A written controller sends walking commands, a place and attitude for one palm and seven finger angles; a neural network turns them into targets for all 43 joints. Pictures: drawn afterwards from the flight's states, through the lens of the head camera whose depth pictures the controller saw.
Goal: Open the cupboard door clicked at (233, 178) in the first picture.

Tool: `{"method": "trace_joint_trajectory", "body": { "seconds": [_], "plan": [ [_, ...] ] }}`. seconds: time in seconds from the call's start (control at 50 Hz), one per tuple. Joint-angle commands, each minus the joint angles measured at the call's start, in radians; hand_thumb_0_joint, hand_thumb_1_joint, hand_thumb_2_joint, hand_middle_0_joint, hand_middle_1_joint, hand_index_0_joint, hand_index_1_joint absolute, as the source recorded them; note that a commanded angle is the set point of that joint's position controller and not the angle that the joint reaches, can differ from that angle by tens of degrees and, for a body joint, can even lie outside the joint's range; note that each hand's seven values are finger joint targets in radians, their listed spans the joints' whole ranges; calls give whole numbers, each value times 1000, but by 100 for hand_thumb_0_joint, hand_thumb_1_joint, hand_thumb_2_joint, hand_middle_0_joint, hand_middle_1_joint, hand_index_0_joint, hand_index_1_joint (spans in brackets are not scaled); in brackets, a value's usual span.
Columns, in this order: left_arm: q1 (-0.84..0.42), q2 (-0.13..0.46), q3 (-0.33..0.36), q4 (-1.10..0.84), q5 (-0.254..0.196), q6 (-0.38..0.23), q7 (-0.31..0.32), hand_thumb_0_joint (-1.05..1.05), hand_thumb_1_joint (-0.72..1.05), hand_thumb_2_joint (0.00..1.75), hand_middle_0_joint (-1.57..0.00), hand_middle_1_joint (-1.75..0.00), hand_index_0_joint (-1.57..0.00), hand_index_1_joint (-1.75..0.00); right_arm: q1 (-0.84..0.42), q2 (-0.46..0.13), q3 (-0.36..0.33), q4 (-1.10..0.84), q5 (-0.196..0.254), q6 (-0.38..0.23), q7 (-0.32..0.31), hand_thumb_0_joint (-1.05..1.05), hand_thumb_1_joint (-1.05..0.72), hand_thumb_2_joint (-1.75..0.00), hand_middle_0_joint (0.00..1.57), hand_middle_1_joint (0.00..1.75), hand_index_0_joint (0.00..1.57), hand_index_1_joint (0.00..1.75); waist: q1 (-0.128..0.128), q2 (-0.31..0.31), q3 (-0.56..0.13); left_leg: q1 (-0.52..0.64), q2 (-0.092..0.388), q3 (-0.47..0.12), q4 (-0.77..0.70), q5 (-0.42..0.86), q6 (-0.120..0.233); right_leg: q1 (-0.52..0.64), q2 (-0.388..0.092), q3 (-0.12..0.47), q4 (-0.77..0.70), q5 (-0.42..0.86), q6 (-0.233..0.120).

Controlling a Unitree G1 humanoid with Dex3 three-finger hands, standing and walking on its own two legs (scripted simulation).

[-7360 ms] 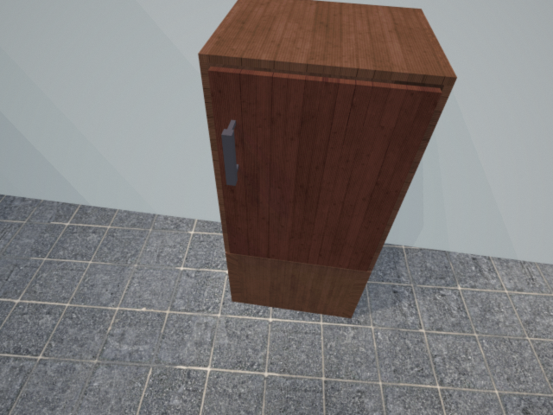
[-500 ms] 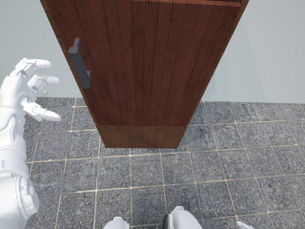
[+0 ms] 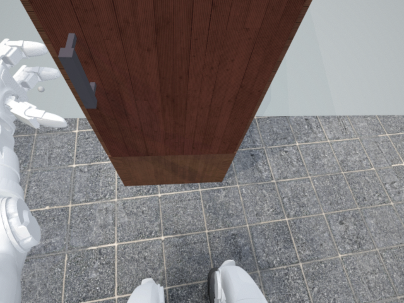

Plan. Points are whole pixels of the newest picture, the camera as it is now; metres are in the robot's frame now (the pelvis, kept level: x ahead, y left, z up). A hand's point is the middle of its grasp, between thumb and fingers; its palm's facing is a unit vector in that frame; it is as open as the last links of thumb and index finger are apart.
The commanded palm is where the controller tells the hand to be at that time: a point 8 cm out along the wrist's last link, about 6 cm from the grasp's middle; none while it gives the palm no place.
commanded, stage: move the hooked fingers beside the handle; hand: left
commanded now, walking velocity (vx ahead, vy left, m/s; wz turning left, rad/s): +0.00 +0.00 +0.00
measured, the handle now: (82, 73) +0.54 +0.20 +0.08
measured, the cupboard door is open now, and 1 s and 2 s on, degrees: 0 0 0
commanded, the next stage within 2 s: slide the fingers in behind the handle in 0.78 s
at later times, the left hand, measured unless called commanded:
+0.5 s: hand (42, 96) +0.48 +0.25 +0.09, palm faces -0.01 -1.00 -0.01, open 14.0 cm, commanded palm +0.46 +0.30 +0.08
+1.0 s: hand (48, 91) +0.49 +0.24 +0.09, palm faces -0.02 -1.00 -0.03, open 14.0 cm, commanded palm +0.46 +0.29 +0.08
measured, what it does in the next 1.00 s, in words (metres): stands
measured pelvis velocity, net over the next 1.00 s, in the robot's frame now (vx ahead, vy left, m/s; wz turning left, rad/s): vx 0.00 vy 0.00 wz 0.00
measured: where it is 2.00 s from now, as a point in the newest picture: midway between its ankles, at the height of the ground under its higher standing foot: outside the picture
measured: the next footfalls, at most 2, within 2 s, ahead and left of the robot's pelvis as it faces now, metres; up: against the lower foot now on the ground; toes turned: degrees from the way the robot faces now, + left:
none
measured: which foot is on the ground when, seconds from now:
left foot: down 0.00-1.00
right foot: down 0.00-1.00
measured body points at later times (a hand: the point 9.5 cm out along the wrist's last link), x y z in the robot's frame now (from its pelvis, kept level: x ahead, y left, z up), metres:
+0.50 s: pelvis +0.01 +0.00 +0.00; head +0.12 +0.03 +0.44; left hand +0.47 +0.31 +0.09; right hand +0.04 -0.26 -0.10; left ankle -0.02 +0.10 -0.68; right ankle +0.06 -0.13 -0.68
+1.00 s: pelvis +0.00 +0.00 +0.00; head +0.13 +0.02 +0.43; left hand +0.48 +0.30 +0.09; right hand +0.01 -0.27 -0.11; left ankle -0.02 +0.10 -0.68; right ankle +0.06 -0.13 -0.68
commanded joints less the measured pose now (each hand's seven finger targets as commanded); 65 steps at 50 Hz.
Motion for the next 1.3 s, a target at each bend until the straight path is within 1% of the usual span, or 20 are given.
{"method": "trace_joint_trajectory", "body": {
  "seconds": [0.0,0.04,0.08,0.14,0.18,0.3,0.34,0.38,0.44,0.54,0.6,0.64,0.74,0.8,0.84,0.92,0.98,1.14,1.2,1.28],
  "plan": [
    [-364,297,34,-166,-28,-49,-10,0,-50,30,-30,-120,-30,-120,170,-187,-73,-53,-5,4,-13,0,-90,-90,20,30,20,30,11,120,-448,170,-22,-57,-132,444,-5,335,53,35,-40,259,-31],
    [-320,319,55,-183,-30,-48,-18,0,-50,30,-30,-120,-30,-120,173,-190,-75,-69,-5,12,-11,0,-90,-90,20,30,20,30,36,139,-480,179,-24,-55,-137,470,-6,359,54,35,-33,275,-36],
    [-325,315,56,-201,-31,-46,-17,0,-50,30,-30,-120,-30,-120,174,-188,-78,-73,-6,19,-8,0,-90,-90,20,30,20,30,28,129,-481,171,-24,-51,-133,468,-3,363,54,37,-37,287,-32],
    [-304,326,79,-268,-46,-63,-16,0,-50,30,-30,-120,-30,-120,173,-186,-83,-83,-7,27,-4,0,-90,-90,20,30,20,30,44,170,-524,217,-21,-55,-132,530,-10,370,59,35,-29,312,-37],
    [-306,282,52,-317,-53,-71,-15,0,-50,30,-30,-120,-30,-120,168,-180,-87,-83,-6,29,1,0,-90,-90,20,30,20,30,38,188,-523,265,-16,-60,-131,568,-15,343,61,28,-35,307,-35],
    [-289,221,19,-310,-63,-57,4,0,-50,30,-30,-120,-30,-120,158,-176,-90,-68,-3,30,1,0,-90,-90,20,30,20,30,27,152,-458,266,-14,-62,-139,543,-16,314,63,21,-51,274,-31],
    [-297,227,16,-317,-53,-59,9,0,-50,30,-30,-120,-30,-120,154,-173,-87,-68,-3,30,-2,0,-90,-90,20,30,20,30,32,194,-474,286,-16,-63,-137,570,-21,310,61,23,-42,285,-34],
    [-313,229,13,-266,-46,-55,21,0,-50,30,-30,-120,-30,-120,149,-173,-83,-62,-3,28,-4,0,-90,-90,20,30,20,30,21,122,-403,219,-19,-61,-144,475,-14,309,59,20,-49,248,-31],
    [-341,248,23,-292,-41,-74,26,0,-50,30,-30,-120,-30,-120,145,-173,-81,-66,-6,22,-7,0,-90,-90,20,30,20,30,29,182,-453,247,-22,-62,-140,499,-18,322,57,26,-38,263,-37],
    [-311,223,8,-273,-48,-81,11,0,-50,30,-30,-120,-30,-120,133,-171,-80,-72,-2,20,-6,0,-90,-90,20,30,20,30,35,158,-472,252,-21,-65,-133,520,-21,332,57,26,-31,272,-37],
    [-317,180,-25,-225,-51,-61,11,0,-50,30,-30,-120,-30,-120,127,-172,-77,-71,1,19,-5,0,-90,-90,20,30,20,30,14,109,-399,201,-22,-59,-139,438,-11,304,55,23,-45,233,-31],
    [-340,227,1,-223,-45,-62,14,0,-50,30,-30,-120,-30,-120,128,-176,-75,-70,-1,19,-10,0,-90,-90,20,30,20,30,20,133,-411,188,-26,-59,-138,423,-11,312,53,28,-38,233,-34],
    [-408,252,9,-267,-36,-87,26,0,-50,30,-30,-120,-30,-120,136,-177,-75,-65,-6,12,-12,0,-90,-90,20,30,20,30,14,145,-482,202,-27,-65,-125,423,-12,326,53,33,-26,238,-35],
    [-413,263,10,-216,-29,-76,26,0,-50,30,-30,-120,-30,-120,136,-178,-70,-60,-3,10,-15,0,-90,-90,20,30,20,30,4,120,-438,146,-30,-57,-126,360,-3,329,52,40,-36,210,-32],
    [-398,321,47,-223,-22,-77,21,0,-50,30,-30,-120,-30,-120,142,-182,-69,-64,-4,11,-17,0,-90,-90,20,30,20,30,22,154,-484,150,-33,-55,-123,385,-4,359,51,45,-27,238,-36],
    [-388,242,-5,-249,-37,-75,8,0,-50,30,-30,-120,-30,-120,152,-177,-73,-72,-5,10,-13,0,-90,-90,20,30,20,30,11,157,-501,191,-29,-61,-123,430,-5,344,56,35,-28,256,-39],
    [-365,233,1,-222,-48,-58,8,0,-50,30,-30,-120,-30,-120,157,-179,-75,-63,-3,15,-9,0,-90,-90,20,30,20,30,8,114,-473,156,-27,-55,-128,403,-1,350,56,37,-37,255,-31],
    [-315,238,31,-299,-41,-71,53,0,-50,30,-30,-120,-30,-120,162,-171,-84,-75,-8,23,1,0,-90,-90,20,30,20,30,38,156,-508,209,-26,-53,-133,481,-9,369,59,34,-33,299,-38],
    [-326,158,-35,-312,-36,-70,65,0,-50,30,-30,-120,-30,-120,150,-162,-83,-74,-4,21,4,0,-90,-90,20,30,20,30,22,150,-458,207,-26,-51,-144,456,-8,347,57,29,-42,279,-34],
    [-347,128,-51,-303,-33,-70,86,0,-50,30,-30,-120,-30,-120,150,-162,-84,-68,-5,17,4,0,-90,-90,20,30,20,30,15,141,-447,220,-25,-56,-145,442,-11,319,56,25,-44,252,-32]
  ]
}}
